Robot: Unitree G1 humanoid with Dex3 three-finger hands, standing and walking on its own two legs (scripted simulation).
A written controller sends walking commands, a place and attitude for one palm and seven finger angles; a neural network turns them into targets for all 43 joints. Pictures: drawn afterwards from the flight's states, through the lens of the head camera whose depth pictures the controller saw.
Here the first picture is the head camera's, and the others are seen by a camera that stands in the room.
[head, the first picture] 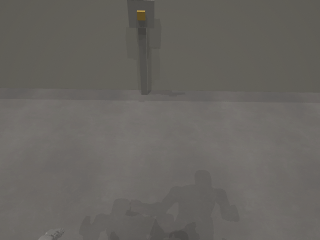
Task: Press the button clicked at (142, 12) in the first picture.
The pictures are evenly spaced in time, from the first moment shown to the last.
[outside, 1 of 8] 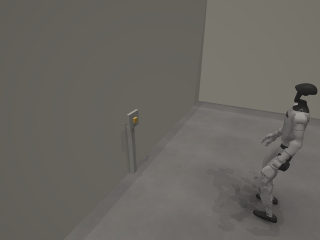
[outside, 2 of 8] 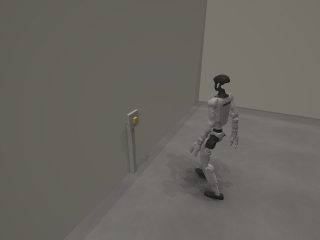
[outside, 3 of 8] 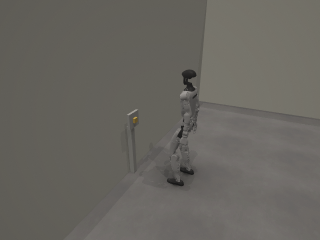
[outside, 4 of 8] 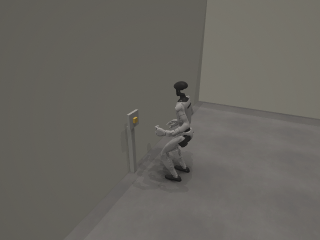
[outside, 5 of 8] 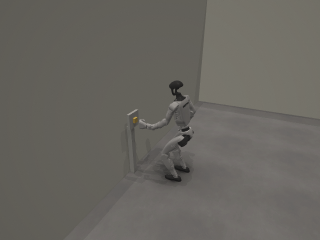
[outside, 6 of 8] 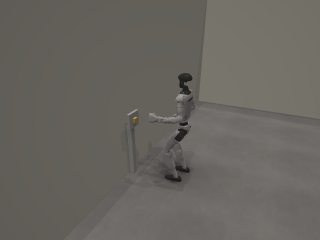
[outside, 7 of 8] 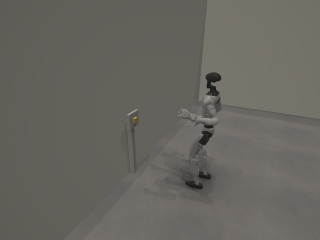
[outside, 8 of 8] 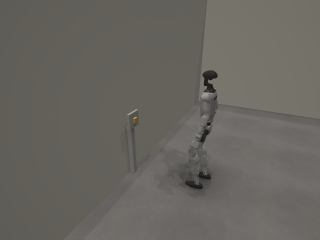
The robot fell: no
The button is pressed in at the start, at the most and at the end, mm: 0 9 0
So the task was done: yes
